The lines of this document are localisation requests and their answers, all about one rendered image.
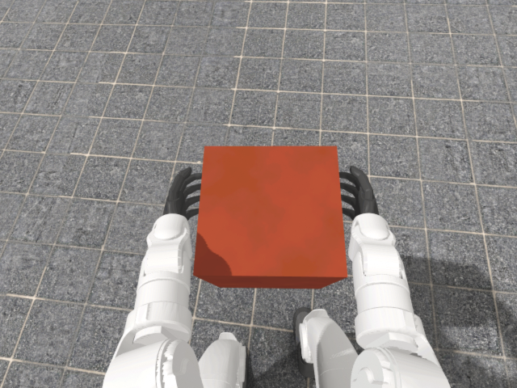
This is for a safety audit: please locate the robot right hand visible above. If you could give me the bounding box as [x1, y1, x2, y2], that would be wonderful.
[339, 166, 379, 221]

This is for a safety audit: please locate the robot thigh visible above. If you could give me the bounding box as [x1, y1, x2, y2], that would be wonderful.
[299, 317, 358, 388]
[198, 339, 246, 388]

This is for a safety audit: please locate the left robot upper arm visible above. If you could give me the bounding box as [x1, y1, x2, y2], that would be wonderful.
[103, 338, 204, 388]

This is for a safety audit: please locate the robot right forearm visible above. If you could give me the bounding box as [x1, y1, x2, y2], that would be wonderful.
[348, 213, 443, 371]

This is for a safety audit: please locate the left robot thigh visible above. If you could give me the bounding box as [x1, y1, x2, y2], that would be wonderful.
[198, 339, 246, 388]

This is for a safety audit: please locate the robot left forearm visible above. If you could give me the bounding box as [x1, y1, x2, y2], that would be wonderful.
[102, 213, 192, 388]

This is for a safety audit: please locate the right robot upper arm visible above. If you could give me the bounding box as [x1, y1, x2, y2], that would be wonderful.
[351, 346, 451, 388]

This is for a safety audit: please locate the robot left hand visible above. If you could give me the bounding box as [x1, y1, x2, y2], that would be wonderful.
[162, 167, 202, 220]

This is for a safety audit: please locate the right robot thigh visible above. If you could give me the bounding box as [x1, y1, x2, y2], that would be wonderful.
[299, 317, 358, 388]

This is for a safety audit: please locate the carton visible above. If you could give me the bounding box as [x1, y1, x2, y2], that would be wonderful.
[193, 146, 347, 289]

